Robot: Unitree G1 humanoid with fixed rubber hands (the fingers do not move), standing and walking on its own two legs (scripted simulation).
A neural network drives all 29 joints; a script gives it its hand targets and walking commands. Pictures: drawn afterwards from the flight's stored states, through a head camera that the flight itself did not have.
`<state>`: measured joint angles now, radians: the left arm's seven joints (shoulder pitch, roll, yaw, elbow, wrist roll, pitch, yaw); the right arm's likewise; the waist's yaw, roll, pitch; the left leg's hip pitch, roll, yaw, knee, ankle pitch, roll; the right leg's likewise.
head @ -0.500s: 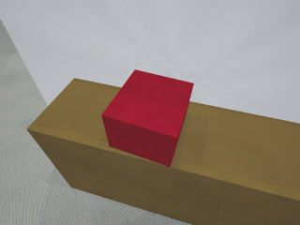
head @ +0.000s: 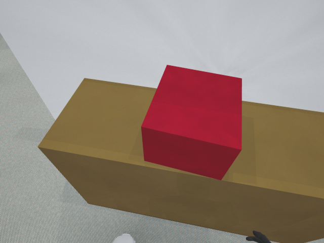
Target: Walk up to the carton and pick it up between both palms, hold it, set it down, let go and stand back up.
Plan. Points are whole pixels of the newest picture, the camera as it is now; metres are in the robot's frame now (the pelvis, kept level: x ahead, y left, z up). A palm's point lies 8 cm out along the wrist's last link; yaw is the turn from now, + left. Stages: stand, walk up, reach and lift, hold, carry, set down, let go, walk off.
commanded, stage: walk up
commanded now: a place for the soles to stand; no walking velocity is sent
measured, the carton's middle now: (192, 119) +0.49 -0.06 -0.01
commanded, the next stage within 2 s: none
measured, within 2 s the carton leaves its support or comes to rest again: neither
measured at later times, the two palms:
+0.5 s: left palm (60, 230) +0.16 +0.27 -0.10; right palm out of the picture +0.03 -0.25 -0.09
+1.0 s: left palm (73, 237) +0.15 +0.23 -0.10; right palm out of the picture -0.04 -0.23 -0.10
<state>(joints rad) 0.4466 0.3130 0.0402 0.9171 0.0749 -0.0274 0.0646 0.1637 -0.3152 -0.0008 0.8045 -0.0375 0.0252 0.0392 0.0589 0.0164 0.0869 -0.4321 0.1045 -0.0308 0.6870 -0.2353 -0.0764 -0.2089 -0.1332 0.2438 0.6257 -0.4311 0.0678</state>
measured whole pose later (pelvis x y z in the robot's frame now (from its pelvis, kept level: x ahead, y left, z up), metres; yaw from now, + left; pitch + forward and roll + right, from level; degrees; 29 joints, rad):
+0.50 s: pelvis +0.03 +0.03 +0.02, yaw -11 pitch -2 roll -1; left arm 0.23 0.28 0.03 0.81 0.03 0.05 -0.01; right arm 0.28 -0.28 -0.01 0.81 -0.04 -0.01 -0.03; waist -0.03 0.00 0.11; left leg -0.25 0.17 0.17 0.58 -0.27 -0.04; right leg -0.36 -0.01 0.04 0.77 -0.38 0.05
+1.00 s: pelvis +0.01 +0.02 +0.03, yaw -15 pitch -2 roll +0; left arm 0.23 0.24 -0.02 0.88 0.02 0.02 0.01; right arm 0.35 -0.24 0.02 0.92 0.01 0.01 -0.01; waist 0.00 -0.03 0.01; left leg -0.20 0.01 0.03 0.51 -0.27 0.00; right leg -0.29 0.00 0.05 0.53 -0.26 0.00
